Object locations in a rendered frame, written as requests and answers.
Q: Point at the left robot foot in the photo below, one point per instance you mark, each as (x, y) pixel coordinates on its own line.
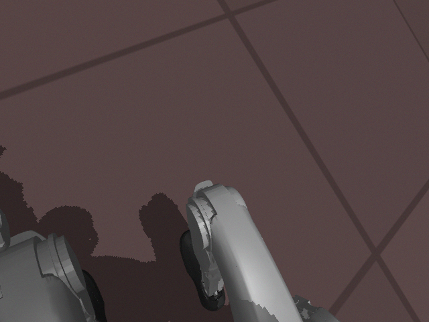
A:
(95, 297)

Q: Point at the right robot hand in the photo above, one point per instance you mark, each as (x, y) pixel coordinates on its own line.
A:
(309, 313)

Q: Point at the right robot foot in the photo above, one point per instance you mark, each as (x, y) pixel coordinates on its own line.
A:
(213, 303)

